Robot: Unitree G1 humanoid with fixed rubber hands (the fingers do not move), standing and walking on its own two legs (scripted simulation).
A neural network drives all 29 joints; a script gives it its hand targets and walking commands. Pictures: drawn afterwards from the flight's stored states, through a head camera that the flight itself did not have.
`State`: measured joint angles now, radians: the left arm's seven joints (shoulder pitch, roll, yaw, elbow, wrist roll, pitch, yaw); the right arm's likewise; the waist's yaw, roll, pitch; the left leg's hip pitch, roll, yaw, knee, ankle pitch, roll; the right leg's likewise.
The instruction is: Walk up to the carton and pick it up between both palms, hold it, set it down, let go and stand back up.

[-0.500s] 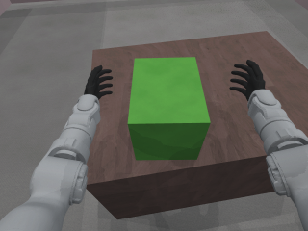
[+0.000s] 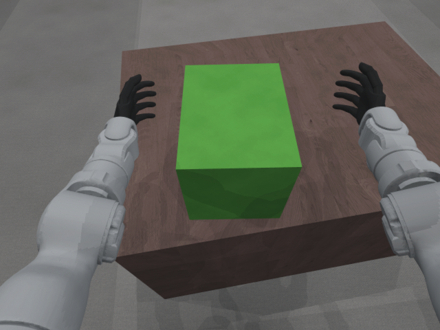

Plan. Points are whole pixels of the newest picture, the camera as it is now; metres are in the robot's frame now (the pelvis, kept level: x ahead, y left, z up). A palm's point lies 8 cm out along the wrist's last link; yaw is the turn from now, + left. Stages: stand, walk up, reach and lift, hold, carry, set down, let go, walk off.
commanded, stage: reach and lift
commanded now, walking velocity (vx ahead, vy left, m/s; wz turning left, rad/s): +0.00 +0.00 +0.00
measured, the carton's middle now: (233, 143) +0.51 -0.01 -0.02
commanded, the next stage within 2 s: none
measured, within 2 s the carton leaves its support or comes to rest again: neither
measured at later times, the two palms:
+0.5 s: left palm (151, 147) +0.46 +0.16 +0.03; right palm (345, 146) +0.45 -0.23 +0.04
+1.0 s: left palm (162, 146) +0.46 +0.14 +0.04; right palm (315, 145) +0.46 -0.17 +0.04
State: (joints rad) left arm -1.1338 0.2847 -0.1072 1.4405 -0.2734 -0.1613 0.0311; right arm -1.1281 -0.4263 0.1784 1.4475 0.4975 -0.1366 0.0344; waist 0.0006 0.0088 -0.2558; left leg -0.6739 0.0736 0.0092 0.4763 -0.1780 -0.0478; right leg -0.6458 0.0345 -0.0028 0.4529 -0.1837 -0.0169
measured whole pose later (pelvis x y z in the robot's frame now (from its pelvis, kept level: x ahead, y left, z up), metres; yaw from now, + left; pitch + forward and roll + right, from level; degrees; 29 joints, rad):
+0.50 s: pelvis -0.01 +0.01 -0.02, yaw -1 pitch +32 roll -1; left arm -1.12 0.21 -0.09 1.56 -0.29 -0.40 0.06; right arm -1.08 -0.37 0.10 1.48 0.39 -0.34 0.03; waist 0.02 0.04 -0.32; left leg -0.97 0.07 0.03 0.63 -0.22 -0.03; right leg -0.95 0.03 0.01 0.61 -0.22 0.00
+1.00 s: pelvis -0.01 +0.01 -0.01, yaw -1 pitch +29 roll -1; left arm -1.12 0.14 0.11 1.55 -0.08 -0.42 0.12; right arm -1.08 -0.19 -0.15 1.44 0.10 -0.34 -0.07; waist -0.01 0.03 -0.29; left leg -0.88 0.06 0.02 0.56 -0.19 -0.04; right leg -0.87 0.02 0.00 0.55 -0.20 -0.01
